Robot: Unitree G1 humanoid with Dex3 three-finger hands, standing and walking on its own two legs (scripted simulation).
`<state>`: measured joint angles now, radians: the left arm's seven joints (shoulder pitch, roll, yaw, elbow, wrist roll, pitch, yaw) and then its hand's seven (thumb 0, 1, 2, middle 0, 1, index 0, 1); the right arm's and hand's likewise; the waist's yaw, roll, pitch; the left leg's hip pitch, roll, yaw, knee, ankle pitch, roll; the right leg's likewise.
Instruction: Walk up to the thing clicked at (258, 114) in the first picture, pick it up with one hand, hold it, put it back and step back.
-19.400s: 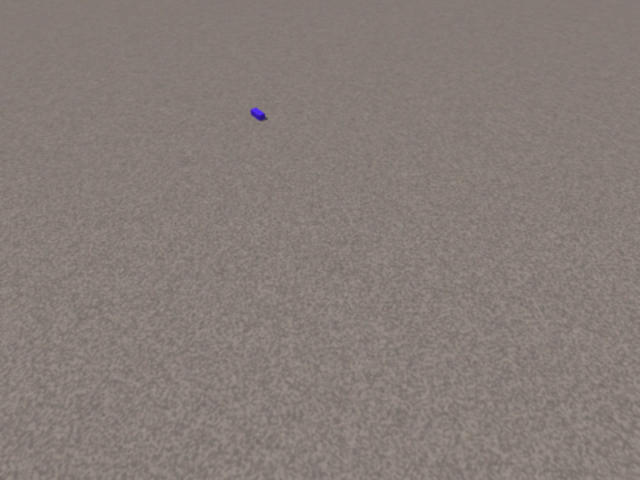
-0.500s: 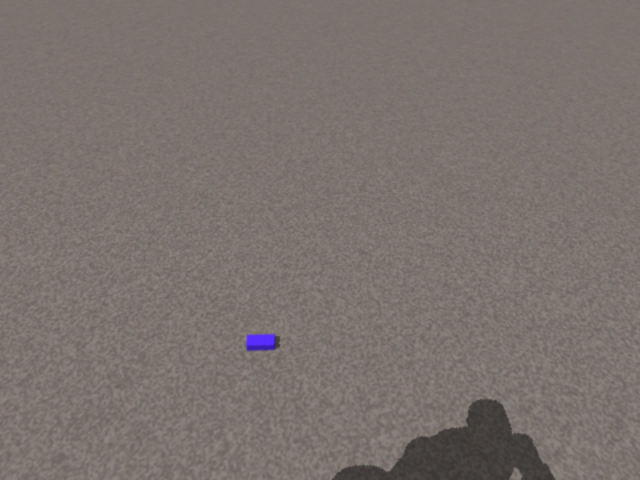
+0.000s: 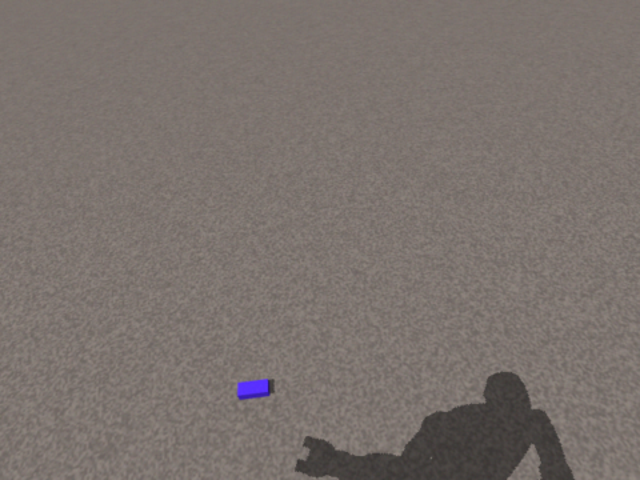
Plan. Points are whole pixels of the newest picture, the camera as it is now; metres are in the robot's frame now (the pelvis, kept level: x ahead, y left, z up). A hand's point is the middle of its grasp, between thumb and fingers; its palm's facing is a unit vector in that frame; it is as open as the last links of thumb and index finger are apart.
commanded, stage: walk up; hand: left
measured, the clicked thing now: (253, 389) +0.55 +0.25 -0.74
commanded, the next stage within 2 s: none
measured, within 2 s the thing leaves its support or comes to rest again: neither
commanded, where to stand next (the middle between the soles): +0.18 +0.01 m, yaw +1 degrees
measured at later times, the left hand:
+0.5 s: hand out of the picture +0.16 +0.28 -0.16, palm faces -0.04 -0.94 -0.34, open 7.4 cm
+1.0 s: hand (151, 449) +0.22 +0.26 -0.13, palm faces -0.04 -0.94 -0.34, open 7.4 cm
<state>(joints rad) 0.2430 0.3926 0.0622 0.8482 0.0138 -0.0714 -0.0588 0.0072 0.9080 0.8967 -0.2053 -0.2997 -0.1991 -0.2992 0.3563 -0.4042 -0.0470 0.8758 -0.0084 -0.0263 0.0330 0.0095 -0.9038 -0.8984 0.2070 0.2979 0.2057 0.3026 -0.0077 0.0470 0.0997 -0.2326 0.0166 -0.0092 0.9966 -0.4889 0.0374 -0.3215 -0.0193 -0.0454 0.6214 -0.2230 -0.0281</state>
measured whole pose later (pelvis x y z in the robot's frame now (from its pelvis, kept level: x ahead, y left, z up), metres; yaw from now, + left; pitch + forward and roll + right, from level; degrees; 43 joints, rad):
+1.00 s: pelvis +0.12 +0.01 +0.02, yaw -2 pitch -3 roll +0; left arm 0.07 0.36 0.00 1.12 0.00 0.00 -0.02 0.01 0.91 0.90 -0.21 -0.30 -0.20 -0.30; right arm 0.06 -0.36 0.00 1.15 0.00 -0.01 0.01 0.01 -0.90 -0.90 0.21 0.30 0.20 0.30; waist 0.00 0.02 0.06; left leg -0.18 0.06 0.05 0.36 -0.12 -0.03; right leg -0.06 -0.01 0.00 0.36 -0.24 0.01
